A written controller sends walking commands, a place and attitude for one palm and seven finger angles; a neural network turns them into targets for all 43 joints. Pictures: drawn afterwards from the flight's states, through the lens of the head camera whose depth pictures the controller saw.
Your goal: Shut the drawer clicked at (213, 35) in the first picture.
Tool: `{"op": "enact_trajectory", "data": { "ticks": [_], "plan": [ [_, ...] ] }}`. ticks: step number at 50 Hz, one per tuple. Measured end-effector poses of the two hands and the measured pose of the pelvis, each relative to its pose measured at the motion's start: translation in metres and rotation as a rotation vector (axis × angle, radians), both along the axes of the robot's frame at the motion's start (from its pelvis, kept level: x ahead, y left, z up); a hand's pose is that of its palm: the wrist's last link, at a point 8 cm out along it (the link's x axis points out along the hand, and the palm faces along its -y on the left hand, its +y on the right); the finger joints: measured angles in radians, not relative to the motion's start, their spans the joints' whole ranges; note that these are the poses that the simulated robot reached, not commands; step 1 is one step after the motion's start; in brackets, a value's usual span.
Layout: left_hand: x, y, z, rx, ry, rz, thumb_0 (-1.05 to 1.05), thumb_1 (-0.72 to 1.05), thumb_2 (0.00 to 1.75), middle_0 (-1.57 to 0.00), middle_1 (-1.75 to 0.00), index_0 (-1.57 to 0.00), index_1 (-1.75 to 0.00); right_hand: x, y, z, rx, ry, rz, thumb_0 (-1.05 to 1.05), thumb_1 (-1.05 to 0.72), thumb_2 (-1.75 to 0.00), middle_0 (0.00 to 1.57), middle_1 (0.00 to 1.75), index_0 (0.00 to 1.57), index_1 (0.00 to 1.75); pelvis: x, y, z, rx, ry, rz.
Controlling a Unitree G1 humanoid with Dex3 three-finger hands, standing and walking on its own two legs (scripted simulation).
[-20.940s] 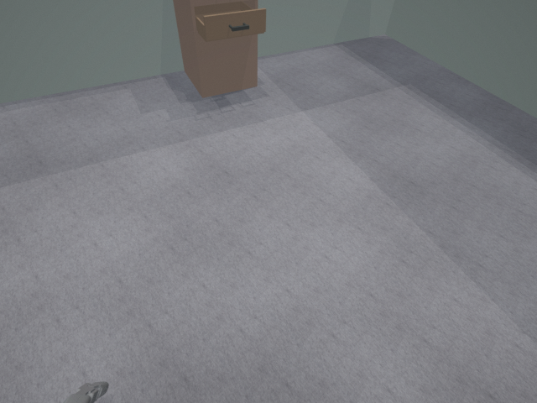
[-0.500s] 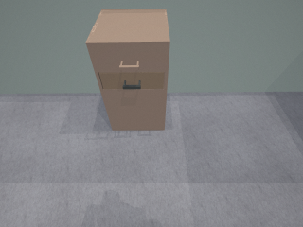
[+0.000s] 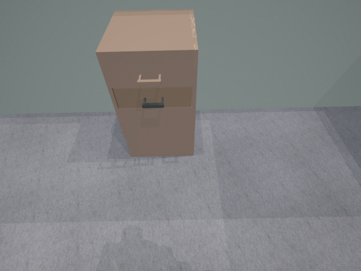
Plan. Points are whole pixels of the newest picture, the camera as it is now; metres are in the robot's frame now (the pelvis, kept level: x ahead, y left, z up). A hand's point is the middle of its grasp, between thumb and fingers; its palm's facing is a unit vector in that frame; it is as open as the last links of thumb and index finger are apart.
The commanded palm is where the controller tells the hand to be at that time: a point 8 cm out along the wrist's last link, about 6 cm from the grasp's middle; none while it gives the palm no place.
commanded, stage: look to check the result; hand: left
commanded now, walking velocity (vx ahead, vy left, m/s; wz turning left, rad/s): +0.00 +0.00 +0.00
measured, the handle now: (153, 102) +0.90 +0.19 -0.26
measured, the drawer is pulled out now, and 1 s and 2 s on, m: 0.00 0.00 0.00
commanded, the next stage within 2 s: stand and wait in 0.38 s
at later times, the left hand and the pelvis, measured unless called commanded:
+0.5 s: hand out of the picture +0.10 +0.22 -0.16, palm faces -0.01 -0.95 -0.32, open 7.4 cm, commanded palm none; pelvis +0.02 -0.01 +0.00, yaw +0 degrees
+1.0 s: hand out of the picture +0.12 +0.22 -0.15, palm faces -0.02 -0.94 -0.34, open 7.4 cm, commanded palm none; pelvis +0.03 -0.02 +0.00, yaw -1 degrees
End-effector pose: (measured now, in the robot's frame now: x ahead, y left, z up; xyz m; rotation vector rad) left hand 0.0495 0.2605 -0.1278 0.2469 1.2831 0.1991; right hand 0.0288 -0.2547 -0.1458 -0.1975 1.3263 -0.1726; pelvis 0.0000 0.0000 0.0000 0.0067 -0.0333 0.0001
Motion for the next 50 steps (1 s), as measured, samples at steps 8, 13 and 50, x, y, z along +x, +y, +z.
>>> {"op": "enact_trajectory", "data": {
  "ticks": [8, 13, 50],
  "plan": [
    [0.004, 0.005, 0.002, 0.018, 0.015, -0.004, 0.01, 0.91, 0.90, -0.20, -0.30, -0.20, -0.30, 0.003, -0.014, 0.003, -0.024, 0.013, 0.002, 0.00, -0.91, -0.90, 0.20, 0.30, 0.20, 0.30, 0.004, -0.004, 0.001, -0.001, 0.003, -0.002],
    [0.012, 0.005, 0.004, 0.024, 0.007, -0.012, 0.01, 0.91, 0.90, -0.20, -0.30, -0.20, -0.30, 0.008, -0.020, 0.005, -0.033, 0.012, 0.005, 0.00, -0.91, -0.90, 0.20, 0.30, 0.20, 0.30, 0.008, -0.006, 0.001, -0.001, 0.006, -0.003],
    [0.060, 0.007, 0.014, 0.054, -0.063, -0.055, 0.01, 0.91, 0.90, -0.21, -0.30, -0.20, -0.30, 0.040, -0.045, 0.012, -0.067, -0.033, 0.011, 0.00, -0.91, -0.90, 0.20, 0.30, 0.21, 0.30, 0.026, -0.015, 0.002, -0.001, 0.011, -0.013]
  ]
}}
